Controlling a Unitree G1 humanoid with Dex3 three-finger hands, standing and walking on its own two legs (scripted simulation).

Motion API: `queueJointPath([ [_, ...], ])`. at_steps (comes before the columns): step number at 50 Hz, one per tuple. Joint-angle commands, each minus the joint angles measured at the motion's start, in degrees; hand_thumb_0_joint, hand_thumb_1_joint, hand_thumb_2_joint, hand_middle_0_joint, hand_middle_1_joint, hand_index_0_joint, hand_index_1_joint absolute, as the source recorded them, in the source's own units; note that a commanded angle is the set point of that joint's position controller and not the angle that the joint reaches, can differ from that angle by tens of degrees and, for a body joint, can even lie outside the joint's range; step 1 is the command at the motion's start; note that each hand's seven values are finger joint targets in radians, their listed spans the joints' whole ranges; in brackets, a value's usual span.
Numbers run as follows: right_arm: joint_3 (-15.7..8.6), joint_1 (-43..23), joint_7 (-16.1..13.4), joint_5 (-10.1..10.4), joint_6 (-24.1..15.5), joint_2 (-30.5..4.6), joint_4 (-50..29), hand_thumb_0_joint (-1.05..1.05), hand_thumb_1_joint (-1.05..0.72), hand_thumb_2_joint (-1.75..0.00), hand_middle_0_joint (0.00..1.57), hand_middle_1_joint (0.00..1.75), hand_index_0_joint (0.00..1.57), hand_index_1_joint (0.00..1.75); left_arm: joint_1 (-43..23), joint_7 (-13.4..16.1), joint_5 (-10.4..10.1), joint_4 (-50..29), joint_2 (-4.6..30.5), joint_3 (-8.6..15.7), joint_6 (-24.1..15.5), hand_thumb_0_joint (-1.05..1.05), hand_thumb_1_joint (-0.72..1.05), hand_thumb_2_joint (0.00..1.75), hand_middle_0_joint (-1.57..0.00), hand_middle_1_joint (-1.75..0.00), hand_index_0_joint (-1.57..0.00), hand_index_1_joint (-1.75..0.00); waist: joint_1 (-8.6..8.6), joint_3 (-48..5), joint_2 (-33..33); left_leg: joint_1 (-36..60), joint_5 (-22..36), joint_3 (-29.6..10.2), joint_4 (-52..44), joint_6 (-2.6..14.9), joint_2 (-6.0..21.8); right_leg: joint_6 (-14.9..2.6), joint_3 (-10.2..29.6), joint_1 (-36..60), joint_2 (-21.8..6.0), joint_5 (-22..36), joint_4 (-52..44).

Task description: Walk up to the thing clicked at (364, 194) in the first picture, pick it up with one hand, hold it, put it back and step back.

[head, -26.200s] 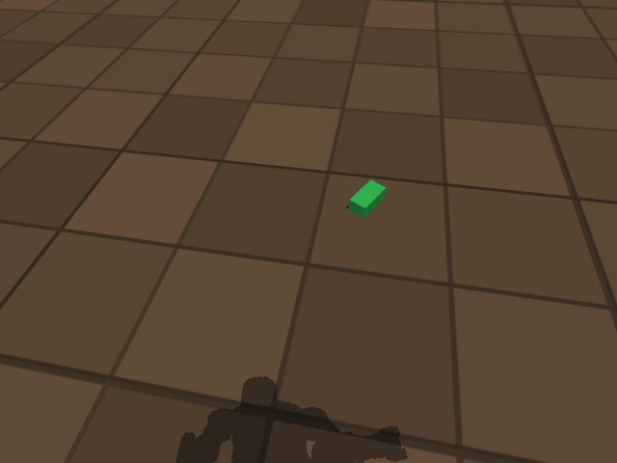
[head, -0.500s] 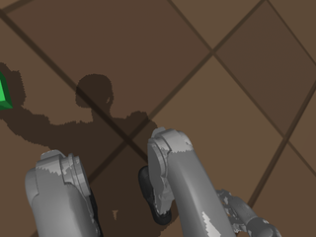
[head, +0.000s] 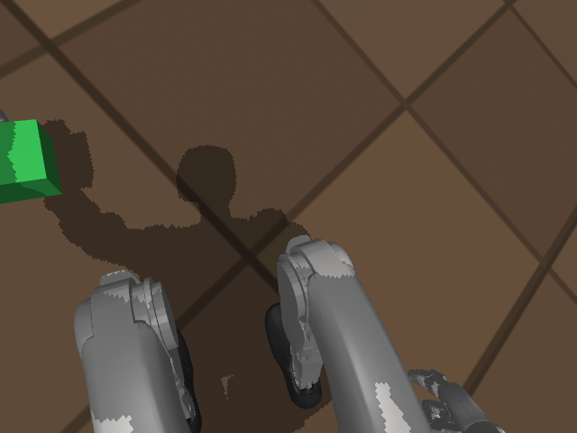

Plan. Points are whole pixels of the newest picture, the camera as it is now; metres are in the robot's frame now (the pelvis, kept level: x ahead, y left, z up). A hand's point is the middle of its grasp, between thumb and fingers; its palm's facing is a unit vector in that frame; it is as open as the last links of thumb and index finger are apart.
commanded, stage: lift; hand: left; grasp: from above
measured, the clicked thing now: out of the picture +0.48 +0.35 -0.18
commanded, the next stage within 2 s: hold in 1.52 s
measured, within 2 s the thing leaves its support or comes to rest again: neither
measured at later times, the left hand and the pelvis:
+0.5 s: hand out of the picture +0.39 +0.35 +0.00, palm faces -0.44 -0.10 -0.89, open 11.0 cm; pelvis +0.00 +0.00 +0.10, yaw +5 degrees
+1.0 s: hand out of the picture +0.31 +0.32 +0.21, palm faces -0.45 -0.12 -0.88, open 11.1 cm; pelvis +0.02 +0.01 +0.29, yaw +10 degrees
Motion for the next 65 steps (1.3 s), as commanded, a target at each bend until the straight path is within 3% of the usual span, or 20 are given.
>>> queueJointPath([
  [1, -6.8, 11.7, -1.3, 1.1, 0.5, -15.1, -1.3, 0.00, -0.91, -0.90, 0.20, 0.30, 0.20, 0.30, -17.3, 0.3, -3.0, -14.4, 18.2, 3.9, 1.8, 0.00, 0.81, 0.88, -1.10, -0.79, -1.12, -0.77, 2.76, -45.3, 24.5, 40.6, 8.7, 1.3, -18.3, -0.65, -0.1, -2.77, -0.2, 16.7, 1.4, 11.5, -15.4],
  [10, -8.5, 12.1, -2.9, 2.9, 1.0, -12.2, -1.6, 0.00, -0.91, -0.90, 0.20, 0.30, 0.20, 0.30, -13.8, -4.6, -7.4, -24.8, 15.0, 3.4, -0.3, 0.00, 0.74, 0.86, -1.07, -0.74, -1.08, -0.73, 4.11, -48.0, 19.9, 42.7, 9.5, 3.2, -22.4, 0.42, -0.4, -2.23, 3.0, 23.6, 1.1, 13.0, -21.4],
  [11, -8.8, 11.8, -3.2, 3.2, 1.0, -12.0, -1.6, 0.00, -0.91, -0.90, 0.20, 0.30, 0.20, 0.30, -13.0, -4.7, -7.4, -25.7, 15.2, 3.8, -0.7, 0.00, 0.72, 0.87, -1.06, -0.74, -1.07, -0.73, 5.15, -49.3, 20.3, 44.4, 9.6, 3.3, -23.4, 0.31, -0.4, -2.42, 3.4, 23.6, 1.1, 12.8, -21.8],
  [14, -9.8, 10.9, -3.8, 4.0, 0.7, -11.9, -1.7, 0.00, -0.91, -0.90, 0.20, 0.30, 0.20, 0.30, -10.9, -4.2, -7.8, -28.4, 14.1, 4.4, -1.8, 0.00, 0.74, 0.90, -1.07, -0.75, -1.08, -0.74, 6.03, -48.9, 21.6, 47.8, 7.2, 2.5, -28.1, -0.03, -0.2, -2.52, 3.3, 22.9, 0.9, 11.2, -22.8],
  [18, -10.6, 10.3, -4.4, 4.8, 0.5, -11.6, -1.3, 0.00, -0.90, -0.90, 0.20, 0.30, 0.20, 0.30, -6.0, -2.9, -7.2, -27.7, 10.6, 3.6, -1.3, 0.00, 0.73, 0.90, -1.04, -0.78, -1.05, -0.77, 6.40, -46.9, 20.4, 52.2, 6.0, 1.0, -33.4, -0.23, 0.2, -2.27, 2.9, 23.5, 0.5, 10.4, -25.1],
  [21, -11.4, 9.7, -4.9, 5.4, 0.4, -11.5, -2.1, 0.00, -0.90, -0.90, 0.20, 0.30, 0.20, 0.30, -6.3, -2.1, -7.9, -32.5, 10.5, 3.9, -0.3, 0.00, 0.72, 0.91, -1.02, -0.81, -1.03, -0.79, 7.08, -49.9, 20.0, 56.8, 6.7, 0.7, -36.5, -0.14, 0.1, -2.10, 3.3, 27.7, 0.2, 11.0, -28.0],
  [24, -11.7, 9.1, -5.5, 5.9, 0.5, -10.7, -2.7, 0.00, -0.90, -0.90, 0.20, 0.30, 0.20, 0.30, -3.0, -1.5, -8.7, -33.7, 9.0, 3.7, 1.4, 0.00, 0.71, 0.92, -1.01, -0.82, -1.03, -0.80, 7.44, -48.9, 17.6, 59.7, 5.2, 1.3, -40.2, 0.02, -0.1, -1.86, 3.7, 32.3, 0.2, 10.0, -32.8],
  [26, -11.8, 8.8, -6.0, 6.2, 0.3, -10.1, -2.4, 0.00, -0.90, -0.90, 0.20, 0.30, 0.20, 0.30, -1.3, -1.7, -9.4, -34.7, 6.0, 2.0, 2.4, 0.00, 0.70, 0.93, -1.00, -0.83, -1.01, -0.82, 6.85, -46.5, 16.9, 60.1, 3.4, 1.4, -43.1, 0.03, -0.2, -1.67, 4.0, 34.8, 0.1, 9.1, -35.4],
  [32, -11.9, 7.1, -7.5, 6.8, -0.4, -8.7, -2.1, 0.00, -0.90, -0.90, 0.20, 0.30, 0.20, 0.30, 7.3, -3.7, -10.3, -37.4, 1.8, -0.3, 4.3, 0.00, 0.67, 0.93, -0.98, -0.85, -0.99, -0.83, 7.39, -43.2, 13.1, 65.7, 4.8, 3.1, -50.0, 0.20, -0.7, -1.58, 5.5, 45.2, 0.4, 10.1, -44.8],
  [34, -11.7, 6.5, -8.2, 7.1, -0.8, -8.2, -1.9, 0.00, -0.90, -0.90, 0.20, 0.30, 0.20, 0.30, 7.2, -3.4, -10.7, -39.8, 2.7, 0.6, 4.5, 0.00, 0.66, 0.94, -0.97, -0.85, -0.99, -0.84, 7.72, -42.0, 13.5, 67.9, 3.9, 3.7, -53.1, -0.01, -0.9, -1.58, 6.3, 49.1, 0.4, 9.7, -48.1],
  [36, -11.5, 6.1, -8.7, 7.5, -1.3, -7.7, -1.8, 0.00, -0.90, -0.90, 0.20, 0.30, 0.20, 0.30, 9.3, -3.0, -10.9, -40.3, 0.7, -0.1, 4.6, 0.00, 0.66, 0.96, -0.98, -0.86, -0.99, -0.84, 7.70, -39.9, 13.0, 70.6, 2.9, 3.5, -56.9, -0.18, -1.0, -1.53, 6.5, 51.8, 0.3, 9.4, -50.9],
  [40, -11.4, 5.5, -9.4, 7.8, -2.4, -7.0, -0.8, 0.00, -0.90, -0.90, 0.20, 0.30, 0.20, 0.30, 10.6, -1.5, -10.0, -38.9, 0.7, 0.7, 4.0, 0.00, 0.63, 0.94, -0.96, -0.86, -0.97, -0.84, 7.78, -35.2, 12.4, 75.6, 2.4, 3.8, -62.9, -0.53, -1.2, -1.52, 7.3, 57.0, 0.0, 8.9, -56.6],
  [41, -11.3, 5.4, -9.5, 7.8, -2.7, -6.6, -0.5, 0.00, -0.90, -0.90, 0.20, 0.30, 0.20, 0.30, 10.6, -1.2, -9.6, -37.4, -1.1, -0.9, 4.0, 0.00, 0.64, 0.98, -0.96, -0.87, -0.97, -0.86, 7.20, -33.1, 12.1, 76.2, 2.6, 4.1, -64.1, -0.60, -1.2, -1.49, 7.5, 57.4, 0.0, 9.0, -58.3],
  [46, -11.7, 5.6, -9.6, 8.3, -4.2, -6.9, 0.7, 0.00, -0.90, -0.90, 0.20, 0.30, 0.20, 0.30, 11.1, 1.1, -8.0, -33.5, -3.7, -2.3, 3.9, 0.00, 0.59, 0.99, -0.91, -0.90, -0.93, -0.89, 7.88, -29.1, 11.8, 82.2, 1.1, 3.6, -72.0, -1.12, -1.3, -1.59, 8.1, 63.2, 0.0, 8.6, -64.9],
  [47, -11.6, 5.7, -9.4, 8.2, -4.5, -6.6, 0.9, 0.00, -0.90, -0.90, 0.20, 0.30, 0.20, 0.30, 10.8, 1.2, -7.6, -32.1, -6.6, -4.7, 4.1, 0.00, 0.61, 0.98, -0.92, -0.92, -0.94, -0.90, 7.17, -27.6, 11.5, 83.5, 1.6, 3.8, -73.1, -1.23, -1.2, -1.72, 8.1, 63.4, 0.0, 9.3, -66.0],
  [48, -11.8, 5.8, -9.4, 8.4, -4.9, -6.6, 1.1, 0.00, -0.90, -0.90, 0.20, 0.30, 0.20, 0.30, 10.7, 1.4, -7.6, -31.5, -7.3, -5.2, 4.2, 0.00, 0.60, 0.99, -0.91, -0.92, -0.93, -0.90, 7.29, -27.5, 11.7, 84.7, 1.7, 3.7, -74.2, -1.39, -1.4, -1.74, 8.2, 64.4, 0.0, 9.4, -67.1],
  [50, -12.2, 6.2, -9.3, 8.6, -5.4, -6.8, 1.2, 0.00, -0.90, -0.90, 0.20, 0.30, 0.20, 0.30, 12.5, 1.9, -7.4, -29.6, -7.3, -5.0, 4.6, 0.00, 0.59, 0.98, -0.89, -0.93, -0.91, -0.91, 8.01, -26.8, 10.4, 86.9, 3.6, 4.0, -76.0, -1.50, -1.4, -1.77, 8.5, 67.0, 0.0, 10.5, -69.6],
  [54, -12.3, 6.6, -9.1, 8.7, -6.1, -6.6, 1.3, 0.00, -0.90, -0.90, 0.20, 0.30, 0.20, 0.30, 12.3, 2.3, -7.3, -28.0, -10.1, -7.2, 5.1, 0.00, 0.58, 1.00, -0.89, -0.95, -0.91, -0.93, 7.99, -25.6, 9.1, 91.6, 7.1, 4.2, -79.6, -1.71, -1.5, -1.56, 8.4, 71.3, 0.0, 13.4, -73.3],
  [57, -12.7, 6.7, -9.0, 8.6, -6.4, -6.5, 1.2, 0.00, -0.90, -0.90, 0.20, 0.30, 0.20, 0.30, 11.2, 2.6, -7.9, -29.1, -10.1, -7.0, 5.0, 0.00, 0.61, 1.03, -0.91, -0.97, -0.93, -0.95, 8.60, -25.9, 8.5, 94.8, 10.4, 5.6, -81.6, -1.66, -1.7, -1.61, 8.9, 75.4, -0.2, 15.5, -76.5],
  [65, -13.2, 7.0, -8.7, 8.6, -6.1, -6.4, 1.1, 0.00, -0.90, -0.90, 0.20, 0.30, 0.20, 0.30, 13.3, 4.8, -6.9, -30.4, -10.0, -6.0, 7.0, 0.00, 0.67, 1.00, -0.95, -0.96, -0.97, -0.94, 9.95, -25.4, 6.6, 102.1, 20.2, 7.7, -86.2, -1.64, -2.5, -1.54, 10.1, 84.7, -0.6, 23.3, -83.1],
])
